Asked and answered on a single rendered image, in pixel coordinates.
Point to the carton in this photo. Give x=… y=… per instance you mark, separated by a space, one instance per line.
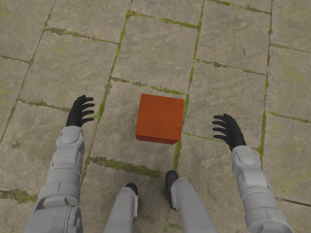
x=160 y=119

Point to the robot right hand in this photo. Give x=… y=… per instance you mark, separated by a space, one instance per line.
x=233 y=135

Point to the robot left hand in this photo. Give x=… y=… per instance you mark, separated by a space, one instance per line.
x=75 y=117

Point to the left robot upper arm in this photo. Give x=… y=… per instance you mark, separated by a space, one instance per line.
x=62 y=219

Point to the robot left forearm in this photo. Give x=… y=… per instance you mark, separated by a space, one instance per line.
x=63 y=179

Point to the robot right forearm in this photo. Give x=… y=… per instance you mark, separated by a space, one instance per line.
x=262 y=213

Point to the right robot shin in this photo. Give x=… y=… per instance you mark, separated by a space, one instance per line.
x=181 y=180

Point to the robot left thigh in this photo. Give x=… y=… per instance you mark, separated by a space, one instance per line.
x=124 y=211

